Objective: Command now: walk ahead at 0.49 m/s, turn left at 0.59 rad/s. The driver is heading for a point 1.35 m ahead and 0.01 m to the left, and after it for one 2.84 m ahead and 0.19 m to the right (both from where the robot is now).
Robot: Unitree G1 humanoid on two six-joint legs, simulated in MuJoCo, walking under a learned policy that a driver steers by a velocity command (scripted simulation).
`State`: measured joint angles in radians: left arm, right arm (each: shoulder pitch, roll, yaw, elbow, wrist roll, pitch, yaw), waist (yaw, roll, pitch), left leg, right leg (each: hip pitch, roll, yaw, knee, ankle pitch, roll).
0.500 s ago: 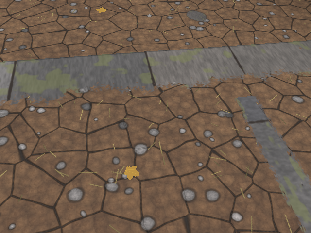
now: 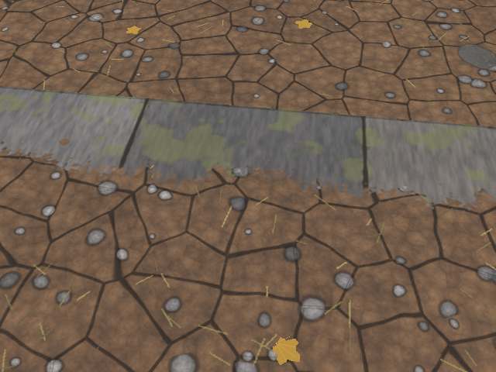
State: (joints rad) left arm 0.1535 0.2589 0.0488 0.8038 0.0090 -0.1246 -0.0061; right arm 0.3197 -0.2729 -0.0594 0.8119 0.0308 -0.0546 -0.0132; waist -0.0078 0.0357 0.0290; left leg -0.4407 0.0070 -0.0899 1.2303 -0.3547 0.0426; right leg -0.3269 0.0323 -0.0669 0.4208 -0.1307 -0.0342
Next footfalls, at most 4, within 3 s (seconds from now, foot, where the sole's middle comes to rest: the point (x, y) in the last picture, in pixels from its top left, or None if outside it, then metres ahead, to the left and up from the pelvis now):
0.36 left None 0.34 0.19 -0.77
0.92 right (259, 293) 0.69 0.00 -0.77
1.48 left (171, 216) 0.96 0.28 -0.77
2.00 right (255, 156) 1.22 0.00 -0.77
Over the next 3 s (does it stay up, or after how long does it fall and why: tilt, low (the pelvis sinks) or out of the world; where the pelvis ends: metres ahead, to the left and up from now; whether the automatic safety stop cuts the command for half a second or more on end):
stays up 1.61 -0.05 -0.04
